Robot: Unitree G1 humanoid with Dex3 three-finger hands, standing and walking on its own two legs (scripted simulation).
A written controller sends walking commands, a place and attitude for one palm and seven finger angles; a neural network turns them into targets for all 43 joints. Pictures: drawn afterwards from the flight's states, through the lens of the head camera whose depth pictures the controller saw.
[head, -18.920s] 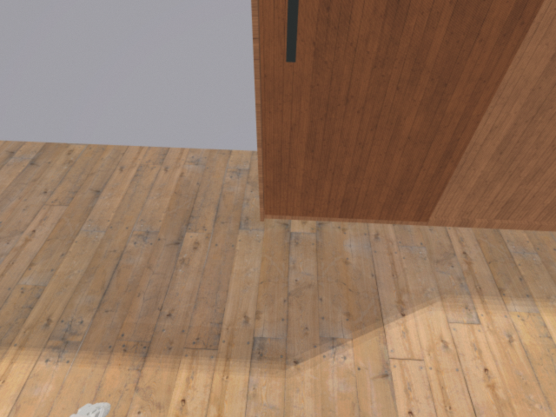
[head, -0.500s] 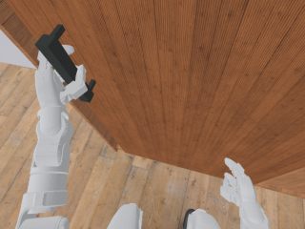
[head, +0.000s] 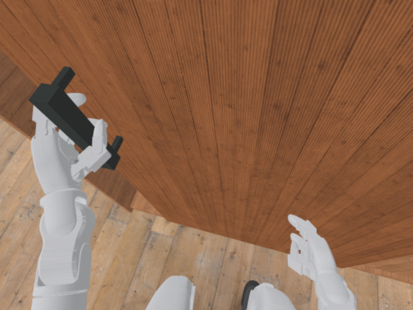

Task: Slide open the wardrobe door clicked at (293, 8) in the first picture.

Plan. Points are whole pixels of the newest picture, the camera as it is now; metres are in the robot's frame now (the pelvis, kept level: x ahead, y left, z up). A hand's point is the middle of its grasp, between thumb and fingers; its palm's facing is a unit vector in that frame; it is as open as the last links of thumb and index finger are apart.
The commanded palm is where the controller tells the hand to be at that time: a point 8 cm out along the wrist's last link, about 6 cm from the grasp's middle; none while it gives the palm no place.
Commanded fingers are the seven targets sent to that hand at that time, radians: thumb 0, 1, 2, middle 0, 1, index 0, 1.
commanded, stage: step sideways, sliding the door along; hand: left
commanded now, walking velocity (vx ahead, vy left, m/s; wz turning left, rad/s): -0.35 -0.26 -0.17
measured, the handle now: (91, 124) +0.35 +0.24 +0.14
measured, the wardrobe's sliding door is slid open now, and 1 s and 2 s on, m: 0.20 0.54 0.60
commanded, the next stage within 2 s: stop walking and hold the door there in 1.42 s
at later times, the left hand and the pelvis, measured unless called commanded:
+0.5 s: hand (209, 178) +0.28 +0.04 +0.15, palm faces +0.11 -0.99 -0.11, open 7.0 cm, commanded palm +0.25 +0.04 +0.14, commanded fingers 0.00 0.90 0.90 -0.45 -1.40 -0.45 -1.40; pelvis -0.06 -0.09 +0.01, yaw -8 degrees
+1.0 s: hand (333, 208) +0.26 -0.11 +0.15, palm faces +0.01 -0.99 -0.12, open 6.8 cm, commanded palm +0.24 -0.09 +0.14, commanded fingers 0.00 0.90 0.90 -0.45 -1.40 -0.45 -1.40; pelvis -0.14 -0.21 +0.01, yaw -11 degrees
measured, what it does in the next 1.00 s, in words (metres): steps to the right: left foot, then right foot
